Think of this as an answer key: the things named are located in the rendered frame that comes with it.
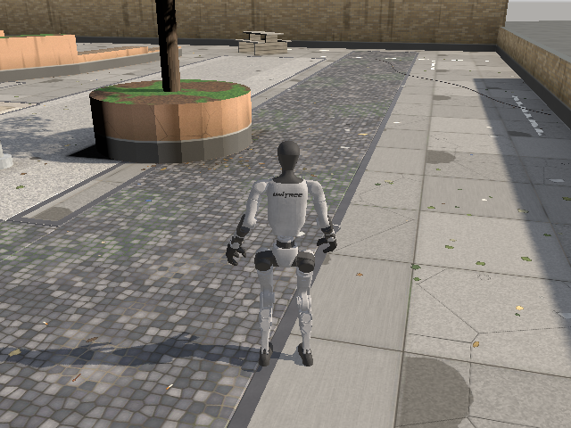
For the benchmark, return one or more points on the robot left hand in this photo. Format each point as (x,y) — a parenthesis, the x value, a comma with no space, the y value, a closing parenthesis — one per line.
(232,252)

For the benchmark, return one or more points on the robot right forearm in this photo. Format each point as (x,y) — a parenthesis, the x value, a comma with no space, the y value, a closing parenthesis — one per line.
(329,232)

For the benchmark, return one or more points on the right robot upper arm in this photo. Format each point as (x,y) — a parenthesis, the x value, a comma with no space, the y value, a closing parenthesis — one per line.
(319,201)

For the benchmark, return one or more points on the robot left forearm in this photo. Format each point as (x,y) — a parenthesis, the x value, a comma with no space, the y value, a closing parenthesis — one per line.
(239,234)

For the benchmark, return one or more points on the humanoid robot torso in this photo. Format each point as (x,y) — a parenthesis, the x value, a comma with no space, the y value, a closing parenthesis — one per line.
(287,205)

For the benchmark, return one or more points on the left robot thigh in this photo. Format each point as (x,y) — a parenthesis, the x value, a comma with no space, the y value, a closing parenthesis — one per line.
(264,265)

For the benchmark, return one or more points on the left robot upper arm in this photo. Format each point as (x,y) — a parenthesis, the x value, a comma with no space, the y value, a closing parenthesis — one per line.
(259,187)

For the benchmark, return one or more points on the robot right hand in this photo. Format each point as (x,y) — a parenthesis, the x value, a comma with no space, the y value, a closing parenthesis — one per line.
(330,248)

